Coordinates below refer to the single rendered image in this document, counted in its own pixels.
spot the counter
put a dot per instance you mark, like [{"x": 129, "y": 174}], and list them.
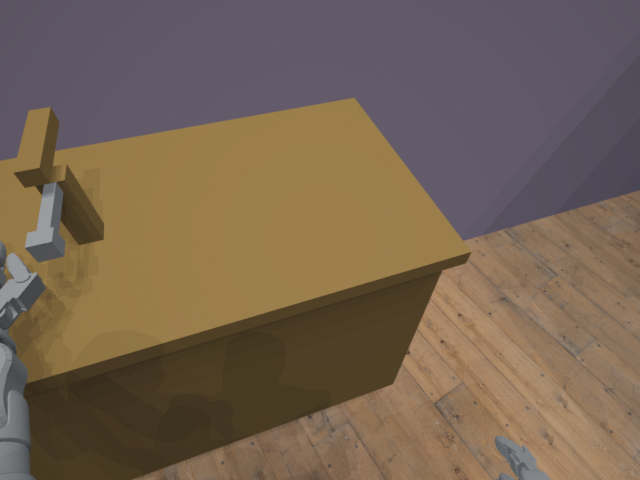
[{"x": 218, "y": 281}]

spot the right robot hand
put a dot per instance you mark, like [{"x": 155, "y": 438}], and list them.
[{"x": 522, "y": 462}]

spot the tap lever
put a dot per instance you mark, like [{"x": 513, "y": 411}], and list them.
[{"x": 46, "y": 243}]

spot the left robot hand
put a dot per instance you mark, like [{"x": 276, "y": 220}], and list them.
[{"x": 17, "y": 294}]

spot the robot left forearm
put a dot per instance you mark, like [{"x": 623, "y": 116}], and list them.
[{"x": 15, "y": 442}]

